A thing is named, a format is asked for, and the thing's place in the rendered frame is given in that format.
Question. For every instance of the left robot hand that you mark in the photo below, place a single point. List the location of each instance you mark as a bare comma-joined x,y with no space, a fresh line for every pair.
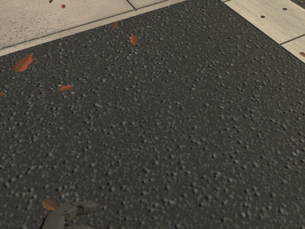
66,212

